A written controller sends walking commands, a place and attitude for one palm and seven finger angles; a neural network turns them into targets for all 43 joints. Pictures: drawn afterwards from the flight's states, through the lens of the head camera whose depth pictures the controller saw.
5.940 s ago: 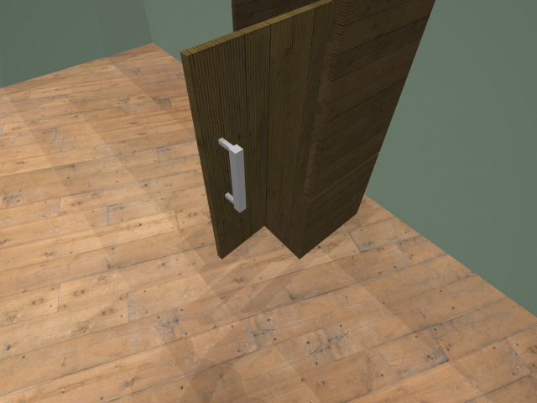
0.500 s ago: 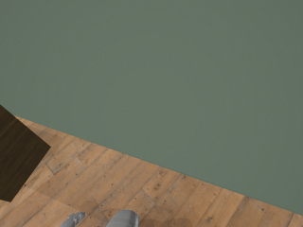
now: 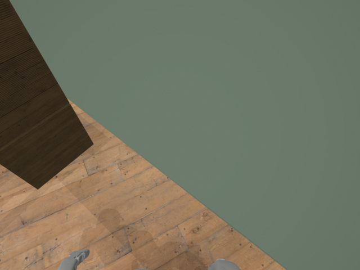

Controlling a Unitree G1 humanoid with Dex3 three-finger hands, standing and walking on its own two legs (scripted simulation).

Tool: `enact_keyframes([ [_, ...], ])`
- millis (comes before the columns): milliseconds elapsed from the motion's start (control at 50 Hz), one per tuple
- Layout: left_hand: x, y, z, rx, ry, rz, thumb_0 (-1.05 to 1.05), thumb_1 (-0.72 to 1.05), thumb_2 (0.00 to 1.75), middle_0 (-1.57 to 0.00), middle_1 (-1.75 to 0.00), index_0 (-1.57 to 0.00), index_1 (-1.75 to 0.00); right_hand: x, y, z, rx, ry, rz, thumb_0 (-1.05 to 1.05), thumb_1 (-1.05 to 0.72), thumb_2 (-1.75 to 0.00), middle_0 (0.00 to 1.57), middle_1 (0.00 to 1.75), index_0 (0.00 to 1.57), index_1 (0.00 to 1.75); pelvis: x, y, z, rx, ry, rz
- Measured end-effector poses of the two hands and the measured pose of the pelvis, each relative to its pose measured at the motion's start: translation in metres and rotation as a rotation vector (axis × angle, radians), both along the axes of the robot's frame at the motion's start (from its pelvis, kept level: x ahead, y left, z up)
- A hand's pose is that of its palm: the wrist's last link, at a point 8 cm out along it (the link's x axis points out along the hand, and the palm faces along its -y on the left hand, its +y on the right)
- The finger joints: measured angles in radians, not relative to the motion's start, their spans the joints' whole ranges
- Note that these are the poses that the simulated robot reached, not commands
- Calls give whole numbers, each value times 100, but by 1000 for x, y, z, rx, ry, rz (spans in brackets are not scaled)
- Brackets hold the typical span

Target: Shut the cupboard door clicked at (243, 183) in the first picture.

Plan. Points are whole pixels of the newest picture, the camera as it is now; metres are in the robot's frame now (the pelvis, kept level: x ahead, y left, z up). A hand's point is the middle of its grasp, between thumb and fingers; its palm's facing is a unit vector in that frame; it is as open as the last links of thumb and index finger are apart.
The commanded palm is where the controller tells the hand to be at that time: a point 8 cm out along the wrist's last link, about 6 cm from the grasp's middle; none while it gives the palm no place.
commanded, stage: turn to face it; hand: left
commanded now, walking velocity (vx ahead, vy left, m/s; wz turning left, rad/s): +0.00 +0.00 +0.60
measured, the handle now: out of the picture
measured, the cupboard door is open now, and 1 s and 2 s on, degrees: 94 94 94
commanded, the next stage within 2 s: take the last steps up to it in 1.58 s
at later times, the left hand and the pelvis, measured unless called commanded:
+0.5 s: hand out of the picture +0.00 +0.20 -0.19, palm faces +0.35 -0.91 -0.23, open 7.3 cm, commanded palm none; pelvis +0.02 -0.02 -0.01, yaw +20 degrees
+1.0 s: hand out of the picture +0.03 +0.15 -0.15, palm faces +0.57 -0.78 -0.26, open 7.3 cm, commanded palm none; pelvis +0.07 -0.05 +0.00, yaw +38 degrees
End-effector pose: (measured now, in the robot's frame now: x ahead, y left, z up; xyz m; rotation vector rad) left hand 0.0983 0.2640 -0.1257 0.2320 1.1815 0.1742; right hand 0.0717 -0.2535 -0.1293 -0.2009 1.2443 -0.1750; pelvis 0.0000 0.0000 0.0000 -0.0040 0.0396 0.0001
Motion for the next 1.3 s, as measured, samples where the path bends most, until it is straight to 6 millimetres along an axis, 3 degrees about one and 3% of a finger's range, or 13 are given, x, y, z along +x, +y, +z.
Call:
enact_keyframes([
  [100, -1, -22, 6, 36, -62, 29, 0, 91, 90, -20, -30, -20, -30, 15, -23, -21, 31, 20, 26, 0, -90, -90, 20, 30, 20, 30, 5, -23, -10, 18, -4, 66],
  [240, -40, -48, 9, 5, 2, 129, 0, 91, 90, -20, -30, -20, -30, 55, -29, -10, 42, 18, 114, 1, -91, -90, 19, 30, 20, 29, 13, -34, 2, 40, -20, 168],
  [360, -77, -51, -5, -46, 39, 253, 0, 91, 90, -20, -30, -21, -30, 100, -6, -1, 27, -2, 252, 1, -91, -90, 19, 30, 20, 29, 18, -32, 1, 41, -17, 262],
  [440, -107, -37, -27, -71, 73, 342, 0, 91, 90, -20, -30, -21, -30, 134, 20, -1, 3, -70, 351, 1, -91, -90, 19, 30, 20, 29, 22, -19, -13, 22, -14, 318],
  [500, -122, -24, -33, -64, 117, 391, 0, 91, 90, -20, -30, -21, -30, 147, 35, 3, -10, -110, 399, 0, -91, -90, 19, 30, 20, 29, 22, -15, -15, 22, -16, 348],
  [580, -119, -13, -21, -45, 94, 437, 1, 91, 90, -20, -30, -20, -30, 148, 41, 10, -23, -89, 437, 0, -91, -90, 20, 30, 20, 29, 25, -16, -5, 5, -12, 392],
  [720, -92, -12, 1, 0, -3, 468, 1, 91, 90, -20, -30, -20, -30, 149, 34, 3, 0, -16, 474, 0, -90, -90, 20, 30, 20, 30, 38, -28, 1, -4, -6, 463],
  [820, -76, -29, 6, 49, -70, 492, 0, 91, 90, -20, -30, -20, -30, 163, 18, -18, 31, 24, 492, 0, -90, -90, 20, 30, 20, 30, 54, -48, -9, 17, 2, 527],
  [940, -92, -63, 13, 28, -32, 565, 0, 91, 90, -20, -30, -20, -30, 194, 19, -16, 35, 45, 553, 1, -91, -90, 20, 30, 20, 29, 64, -55, 0, 39, -12, 615],
  [1040, -115, -86, 6, -25, 6, 659, 0, 91, 90, -20, -30, -21, -30, 220, 42, -6, 29, 38, 646, 1, -91, -90, 19, 30, 20, 29, 71, -53, 4, 52, -9, 694],
  [1120, -146, -97, -8, -64, 38, 750, 0, 91, 90, -20, -30, -21, -30, 242, 77, -1, 15, 7, 748, 1, -91, -90, 19, 30, 20, 29, 70, -46, 0, 45, -10, 753],
  [1220, -192, -98, -34, -104, 108, 852, 0, 91, 90, -20, -30, -21, -30, 262, 127, 2, 10, -102, 859, 0, -91, -90, 19, 30, 20, 29, 65, -31, -15, 31, -13, 807],
  [1300, -206, -91, -28, -98, 141, 899, 1, 91, 90, -20, -30, -20, -30, 262, 145, 13, 7, -134, 895, 0, -91, -90, 19, 30, 20, 29, 65, -26, -7, 19, -20, 825],
])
